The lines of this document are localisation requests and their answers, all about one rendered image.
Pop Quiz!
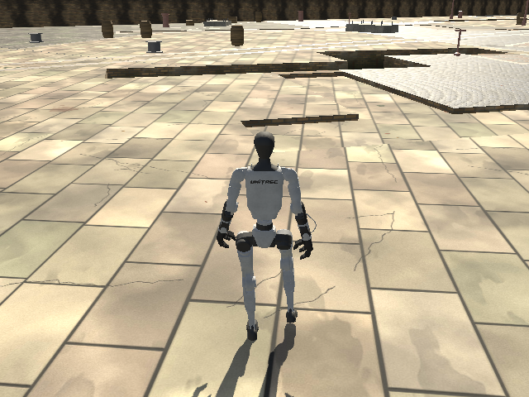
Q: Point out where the right robot shin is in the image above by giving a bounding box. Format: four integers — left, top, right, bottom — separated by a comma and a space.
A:
283, 256, 295, 312

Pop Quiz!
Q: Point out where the robot right upper arm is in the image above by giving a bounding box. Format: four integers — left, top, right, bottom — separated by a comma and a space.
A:
282, 167, 303, 214

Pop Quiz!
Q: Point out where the left robot forearm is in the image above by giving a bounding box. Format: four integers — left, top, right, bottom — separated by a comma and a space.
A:
218, 200, 234, 233

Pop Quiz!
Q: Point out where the robot shin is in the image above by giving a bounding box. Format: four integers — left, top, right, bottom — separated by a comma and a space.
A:
283, 256, 295, 312
242, 277, 255, 329

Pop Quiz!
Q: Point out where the left robot shin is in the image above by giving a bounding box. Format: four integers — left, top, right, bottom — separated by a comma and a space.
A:
242, 277, 255, 329

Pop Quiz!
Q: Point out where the left robot hand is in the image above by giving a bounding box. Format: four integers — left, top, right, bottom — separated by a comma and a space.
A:
217, 231, 236, 248

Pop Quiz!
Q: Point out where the robot left upper arm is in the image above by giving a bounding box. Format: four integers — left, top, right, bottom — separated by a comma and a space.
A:
225, 167, 247, 213

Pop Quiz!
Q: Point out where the right robot forearm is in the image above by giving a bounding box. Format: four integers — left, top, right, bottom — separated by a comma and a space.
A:
295, 201, 312, 241

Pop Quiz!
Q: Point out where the right robot hand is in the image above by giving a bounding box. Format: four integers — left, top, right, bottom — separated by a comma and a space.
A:
293, 238, 313, 260

